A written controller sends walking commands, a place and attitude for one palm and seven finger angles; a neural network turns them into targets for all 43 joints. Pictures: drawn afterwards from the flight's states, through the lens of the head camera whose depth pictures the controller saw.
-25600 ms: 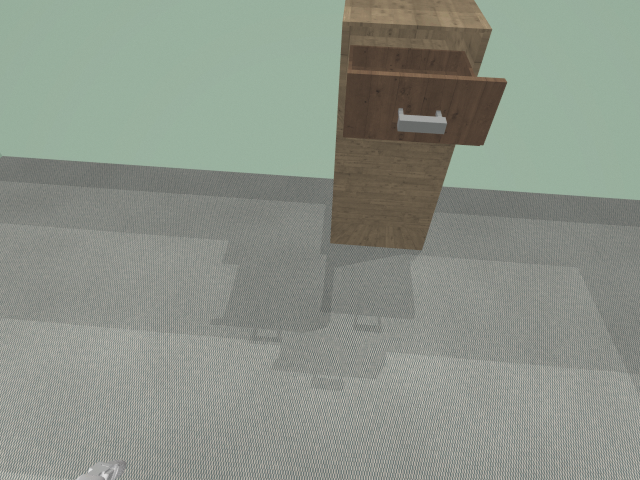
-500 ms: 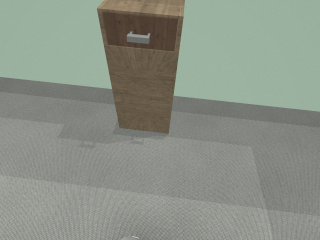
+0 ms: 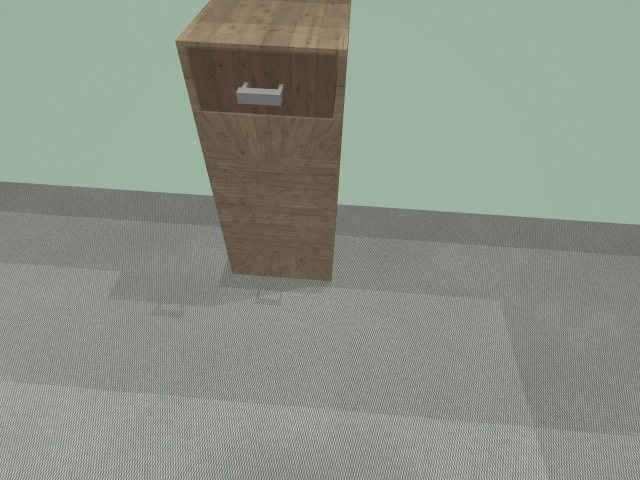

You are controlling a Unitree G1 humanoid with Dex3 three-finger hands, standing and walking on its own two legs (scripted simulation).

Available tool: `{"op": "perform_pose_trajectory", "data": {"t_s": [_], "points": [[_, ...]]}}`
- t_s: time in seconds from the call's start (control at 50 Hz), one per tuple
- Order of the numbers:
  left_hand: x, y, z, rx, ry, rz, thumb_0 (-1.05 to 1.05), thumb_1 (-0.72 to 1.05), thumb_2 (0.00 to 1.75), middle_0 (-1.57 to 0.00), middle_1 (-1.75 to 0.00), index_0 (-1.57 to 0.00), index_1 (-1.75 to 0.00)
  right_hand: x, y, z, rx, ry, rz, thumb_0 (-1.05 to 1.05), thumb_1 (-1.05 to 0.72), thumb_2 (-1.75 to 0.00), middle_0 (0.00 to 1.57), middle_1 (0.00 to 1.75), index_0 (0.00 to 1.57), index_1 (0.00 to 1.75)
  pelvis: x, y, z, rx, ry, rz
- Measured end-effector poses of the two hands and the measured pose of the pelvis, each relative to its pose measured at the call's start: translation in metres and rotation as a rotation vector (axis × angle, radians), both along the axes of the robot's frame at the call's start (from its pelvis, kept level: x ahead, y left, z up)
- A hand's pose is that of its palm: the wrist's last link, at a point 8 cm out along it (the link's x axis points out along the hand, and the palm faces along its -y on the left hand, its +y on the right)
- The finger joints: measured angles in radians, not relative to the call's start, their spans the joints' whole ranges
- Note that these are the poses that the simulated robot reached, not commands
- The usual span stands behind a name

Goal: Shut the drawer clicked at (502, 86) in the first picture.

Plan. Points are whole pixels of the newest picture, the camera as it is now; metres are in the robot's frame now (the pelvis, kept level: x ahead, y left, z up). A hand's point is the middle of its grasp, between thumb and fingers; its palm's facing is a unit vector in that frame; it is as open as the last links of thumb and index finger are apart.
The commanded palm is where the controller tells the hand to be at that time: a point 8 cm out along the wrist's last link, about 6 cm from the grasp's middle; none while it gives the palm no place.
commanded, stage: let the arm hang, fingers relaxed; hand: left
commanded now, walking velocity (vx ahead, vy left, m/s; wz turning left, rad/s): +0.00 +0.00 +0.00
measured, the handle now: (261, 91) +0.94 +0.18 +0.03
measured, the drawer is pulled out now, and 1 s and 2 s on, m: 0.00 0.00 0.00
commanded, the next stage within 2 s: look to check the result in 0.06 s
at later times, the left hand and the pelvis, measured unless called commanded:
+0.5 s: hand out of the picture +0.04 +0.18 -0.17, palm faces +0.02 -0.97 -0.26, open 7.4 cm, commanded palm none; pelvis +0.03 -0.02 +0.01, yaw -1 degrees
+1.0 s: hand out of the picture +0.05 +0.18 -0.17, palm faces +0.01 -0.97 -0.23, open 7.4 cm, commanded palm none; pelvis +0.03 -0.01 +0.01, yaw -2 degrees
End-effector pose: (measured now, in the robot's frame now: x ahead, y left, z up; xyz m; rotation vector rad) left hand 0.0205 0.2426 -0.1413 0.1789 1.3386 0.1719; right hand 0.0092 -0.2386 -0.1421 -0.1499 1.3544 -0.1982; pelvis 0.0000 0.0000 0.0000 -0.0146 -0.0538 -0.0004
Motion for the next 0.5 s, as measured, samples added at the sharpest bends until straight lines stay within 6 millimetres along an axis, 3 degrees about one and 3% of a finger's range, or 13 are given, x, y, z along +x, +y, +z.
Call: {"op": "perform_pose_trajectory", "data": {"t_s": [0.14, 0.5], "points": [[0.015, -0.008, 0.001, -0.010, 0.006, 0.006, 0.00, 0.91, 0.90, -0.20, -0.30, -0.20, -0.30, 0.011, -0.005, 0.003, -0.008, 0.036, 0.019, 0.00, -0.91, -0.90, 0.20, 0.29, 0.20, 0.30, 0.012, -0.005, 0.003, 0.010, 0.014, 0.000], [0.017, -0.011, 0.009, 0.030, 0.042, 0.014, 0.00, 0.91, 0.90, -0.20, -0.30, -0.20, -0.30, 0.052, -0.012, 0.001, 0.011, -0.019, 0.034, 0.00, -0.90, -0.90, 0.20, 0.29, 0.20, 0.30, 0.027, -0.015, 0.006, 0.013, 0.007, -0.012]]}}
